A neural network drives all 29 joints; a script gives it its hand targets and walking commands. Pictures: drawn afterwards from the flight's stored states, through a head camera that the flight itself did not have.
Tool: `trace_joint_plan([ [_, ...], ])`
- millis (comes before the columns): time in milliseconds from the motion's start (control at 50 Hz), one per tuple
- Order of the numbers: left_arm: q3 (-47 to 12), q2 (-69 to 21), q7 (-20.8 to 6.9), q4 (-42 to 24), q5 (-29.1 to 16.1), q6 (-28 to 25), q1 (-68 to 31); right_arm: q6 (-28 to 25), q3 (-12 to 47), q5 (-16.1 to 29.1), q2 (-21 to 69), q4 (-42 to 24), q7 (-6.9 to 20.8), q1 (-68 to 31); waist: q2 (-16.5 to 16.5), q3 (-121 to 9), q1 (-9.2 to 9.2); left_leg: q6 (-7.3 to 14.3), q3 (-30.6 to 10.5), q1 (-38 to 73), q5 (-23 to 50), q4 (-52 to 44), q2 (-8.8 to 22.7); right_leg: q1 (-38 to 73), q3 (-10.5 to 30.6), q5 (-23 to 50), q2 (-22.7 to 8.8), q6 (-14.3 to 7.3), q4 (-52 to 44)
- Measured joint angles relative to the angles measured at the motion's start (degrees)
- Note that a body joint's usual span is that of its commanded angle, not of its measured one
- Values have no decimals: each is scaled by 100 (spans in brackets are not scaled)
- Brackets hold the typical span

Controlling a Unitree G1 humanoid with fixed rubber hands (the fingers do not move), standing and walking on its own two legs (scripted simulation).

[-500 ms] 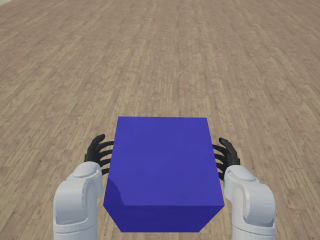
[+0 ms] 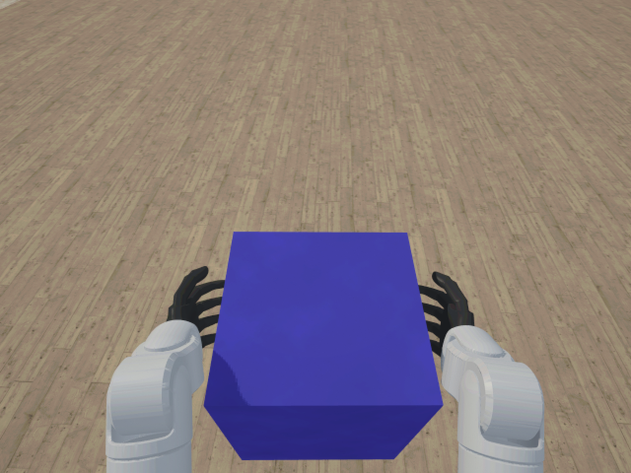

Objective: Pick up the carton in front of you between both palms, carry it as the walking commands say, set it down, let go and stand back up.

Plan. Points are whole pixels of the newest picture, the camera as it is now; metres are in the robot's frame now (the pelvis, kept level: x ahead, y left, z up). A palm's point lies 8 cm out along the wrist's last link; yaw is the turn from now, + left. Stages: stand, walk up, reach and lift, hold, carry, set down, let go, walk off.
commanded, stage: carry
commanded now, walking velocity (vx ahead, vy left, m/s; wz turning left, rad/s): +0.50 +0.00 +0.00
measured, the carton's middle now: (319, 353) +0.29 +0.00 +0.02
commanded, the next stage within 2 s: none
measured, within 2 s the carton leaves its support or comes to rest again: neither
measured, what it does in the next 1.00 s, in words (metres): walks ahead: right foot, then left foot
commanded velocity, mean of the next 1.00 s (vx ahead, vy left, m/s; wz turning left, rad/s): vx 0.39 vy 0.00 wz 0.00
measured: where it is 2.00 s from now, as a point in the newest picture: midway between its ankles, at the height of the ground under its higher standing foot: (313, 331)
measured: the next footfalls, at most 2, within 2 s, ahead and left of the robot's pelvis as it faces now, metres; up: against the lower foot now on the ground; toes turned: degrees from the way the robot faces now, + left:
right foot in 0.52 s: +0.52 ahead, -0.10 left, +0.00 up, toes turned -10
left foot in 0.98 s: +0.84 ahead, +0.10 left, +0.00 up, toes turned -6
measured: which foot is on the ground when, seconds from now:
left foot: down 0.00-0.54, up 0.56-0.96, down 0.98-1.00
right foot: down 0.00-0.04, up 0.06-0.50, down 0.52-1.00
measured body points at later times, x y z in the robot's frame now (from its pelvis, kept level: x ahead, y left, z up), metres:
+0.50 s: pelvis +0.34 -0.01 +0.00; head +0.33 +0.00 +0.45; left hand +0.61 +0.15 +0.10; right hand +0.62 -0.15 +0.09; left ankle +0.14 +0.09 -0.72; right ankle +0.48 -0.10 -0.72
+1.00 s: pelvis +0.66 +0.01 +0.00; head +0.67 +0.01 +0.45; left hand +0.95 +0.16 +0.10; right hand +0.95 -0.14 +0.09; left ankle +0.80 +0.10 -0.73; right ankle +0.49 -0.09 -0.72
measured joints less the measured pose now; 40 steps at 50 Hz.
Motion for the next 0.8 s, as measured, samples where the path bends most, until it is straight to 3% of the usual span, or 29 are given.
trace_joint_plan([
  [40,124,-3,-5,138,24,4,-41,-76,20,-18,16,295,9,-96,-221,40,-71,316,149,71,-303,373,-140,-497,109,-213,-318,-13,1601],
  [60,172,-5,-6,216,39,0,-42,-99,14,-24,23,449,14,-147,-210,92,-100,395,163,113,-485,493,-126,-976,366,-133,-291,-43,2676],
  [100,190,1,-8,329,61,1,-25,-118,6,-26,27,613,16,-157,-129,229,-109,389,149,371,-604,327,-92,-1923,712,44,-126,-156,4342],
  [140,137,7,-7,370,71,-17,0,-146,1,-12,17,606,16,-75,-75,333,-106,367,120,698,-619,-29,-92,-2665,753,401,-100,-244,4906],
  [240,-33,10,6,249,58,-171,57,-278,-26,50,-7,331,19,99,-15,388,-88,293,1,1486,-719,-787,-113,-3803,659,1087,-256,-180,4149],
  [360,-104,17,52,-117,6,-154,121,-275,-5,104,-10,13,31,129,-8,196,-26,100,-97,2452,-1128,-1322,-125,-4215,404,1801,-332,-60,2541],
  [460,-47,12,63,-194,-15,-7,78,-127,28,50,-4,-29,33,55,25,15,-10,-173,-146,3273,-1769,-1403,-90,-3879,34,2350,-135,-236,1313],
  [500,-19,4,61,-109,-22,43,6,-54,0,16,0,-7,35,22,71,-4,-20,-298,-169,3453,-2231,-959,4,-3500,-158,2338,11,-320,931],
  [540,-32,-15,56,166,-6,-16,-104,-27,-119,-3,-7,114,38,-40,273,27,36,-299,-244,3010,-2434,579,313,-3376,-305,1994,151,-604,1223],
  [580,-15,-29,49,443,10,-53,-186,-17,-214,-31,9,276,41,-66,255,144,83,-224,-737,2016,-2305,2688,220,-3250,-322,1703,127,-719,1361],
  [620,2,-25,45,547,8,-74,-140,-20,-191,-55,3,389,43,-49,193,271,86,-106,-915,1133,-2031,3907,114,-2943,-299,1662,114,-694,1077],
  [680,18,-3,40,493,-15,-137,2,-90,-84,-72,-1,449,44,-7,132,390,92,-50,-871,226,-1509,3958,178,-2428,-231,1654,129,-647,524],
  [800,16,21,24,228,-77,-293,178,-258,111,-79,-12,254,22,124,86,308,51,-216,-709,-672,-798,2459,361,-1463,-88,1442,152,-534,-276],
])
